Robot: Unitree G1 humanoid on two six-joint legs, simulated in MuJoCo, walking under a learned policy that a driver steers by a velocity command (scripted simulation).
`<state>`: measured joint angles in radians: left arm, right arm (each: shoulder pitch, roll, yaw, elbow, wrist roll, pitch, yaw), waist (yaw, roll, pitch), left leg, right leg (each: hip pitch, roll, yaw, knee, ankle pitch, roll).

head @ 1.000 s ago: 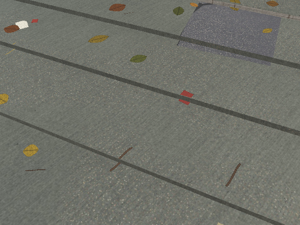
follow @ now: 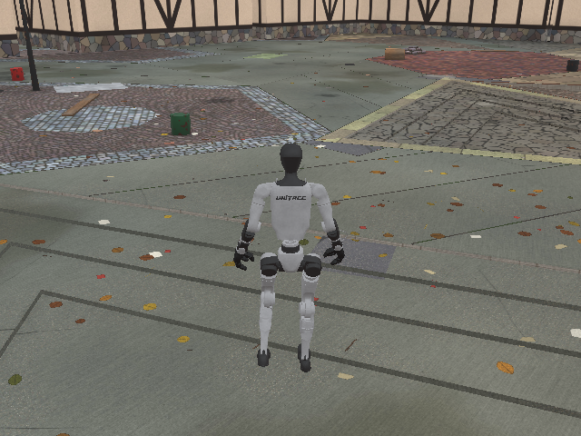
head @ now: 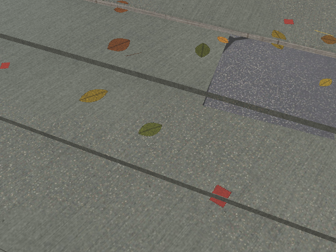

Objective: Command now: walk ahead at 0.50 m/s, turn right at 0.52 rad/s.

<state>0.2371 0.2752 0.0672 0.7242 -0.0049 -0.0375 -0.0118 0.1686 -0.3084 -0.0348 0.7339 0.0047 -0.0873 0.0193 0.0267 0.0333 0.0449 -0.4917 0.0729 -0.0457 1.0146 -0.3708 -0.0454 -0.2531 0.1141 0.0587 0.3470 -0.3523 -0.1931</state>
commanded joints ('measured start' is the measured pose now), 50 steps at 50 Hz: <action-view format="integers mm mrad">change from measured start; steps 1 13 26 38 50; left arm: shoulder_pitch -66 45 111 204 266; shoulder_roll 163 63 104 93 66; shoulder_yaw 38 -16 37 0 21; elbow -94 -72 -81 -24 23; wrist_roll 3 -21 -13 -5 -26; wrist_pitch -5 -1 114 -41 15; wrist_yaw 24 21 12 35 39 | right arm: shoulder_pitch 1 287 -146 -304 -180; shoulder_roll -62 -159 -161 -47 -94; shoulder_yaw -14 -79 -71 -19 -81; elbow -58 51 15 -106 -148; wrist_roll -8 -1 -8 -7 0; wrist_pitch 2 0 28 -41 -48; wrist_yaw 1 -3 -26 2 14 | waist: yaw -42 -176 118 12 -56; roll -126 253 76 -57 -146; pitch -70 -250 -104 42 -200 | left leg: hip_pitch -10 754 264 -228 507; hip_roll -10 261 179 -38 -73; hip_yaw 24 -534 105 0 -20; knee -133 -680 -817 -76 -546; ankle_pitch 75 -230 60 241 353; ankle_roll -53 169 119 23 137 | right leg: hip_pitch -12 -442 9 142 67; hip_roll -240 -67 -177 -284 -187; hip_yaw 228 85 -189 348 265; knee -128 754 527 -195 308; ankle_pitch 168 -189 -136 184 761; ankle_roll -93 153 166 -69 104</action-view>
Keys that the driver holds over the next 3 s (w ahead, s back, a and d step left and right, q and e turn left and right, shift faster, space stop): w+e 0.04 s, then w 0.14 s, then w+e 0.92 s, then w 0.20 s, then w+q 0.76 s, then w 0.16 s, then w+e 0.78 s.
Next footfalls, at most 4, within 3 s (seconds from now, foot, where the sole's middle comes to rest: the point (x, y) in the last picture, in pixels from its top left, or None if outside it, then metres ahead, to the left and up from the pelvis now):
0.20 left None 0.26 0.16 -0.75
0.60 right None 0.23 -0.04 -0.75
0.96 left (173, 203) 0.63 0.04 -0.74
1.34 right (253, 219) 0.57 -0.27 -0.73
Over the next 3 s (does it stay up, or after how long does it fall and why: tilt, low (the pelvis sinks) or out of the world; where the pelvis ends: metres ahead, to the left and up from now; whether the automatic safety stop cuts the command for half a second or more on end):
stays up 1.28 -0.45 0.10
